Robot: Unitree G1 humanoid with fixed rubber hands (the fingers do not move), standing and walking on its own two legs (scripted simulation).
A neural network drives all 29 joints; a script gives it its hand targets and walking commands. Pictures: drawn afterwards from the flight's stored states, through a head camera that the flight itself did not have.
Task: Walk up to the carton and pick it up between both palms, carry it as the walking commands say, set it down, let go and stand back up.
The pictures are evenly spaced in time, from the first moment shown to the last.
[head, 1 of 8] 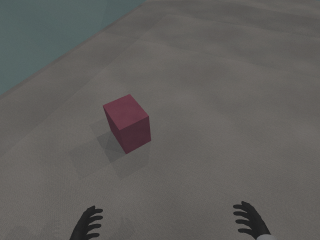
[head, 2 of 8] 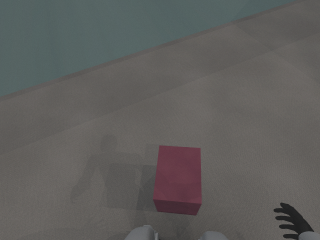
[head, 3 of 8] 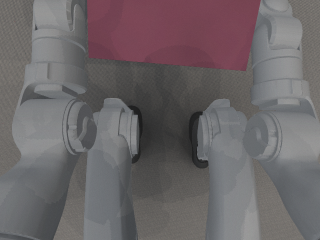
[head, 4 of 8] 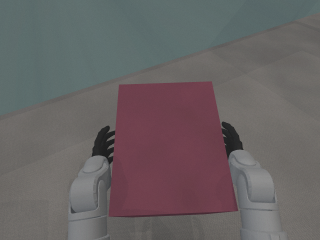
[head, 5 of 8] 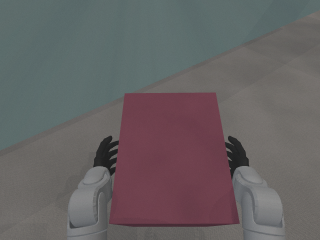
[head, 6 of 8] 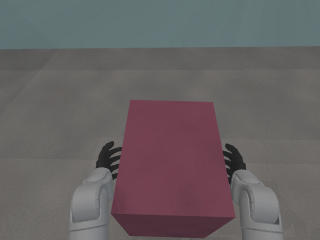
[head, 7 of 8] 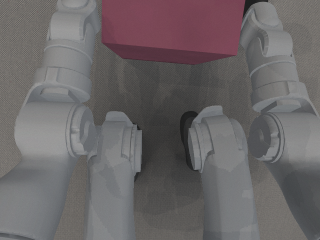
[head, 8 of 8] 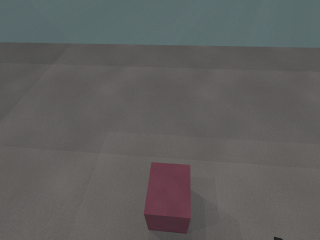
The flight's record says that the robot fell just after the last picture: no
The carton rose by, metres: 0.67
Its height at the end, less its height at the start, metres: +0.00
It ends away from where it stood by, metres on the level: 1.51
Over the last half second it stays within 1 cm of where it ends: yes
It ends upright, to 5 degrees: yes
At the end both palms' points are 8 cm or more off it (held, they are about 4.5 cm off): yes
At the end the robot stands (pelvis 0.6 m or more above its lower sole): yes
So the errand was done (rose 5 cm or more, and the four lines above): yes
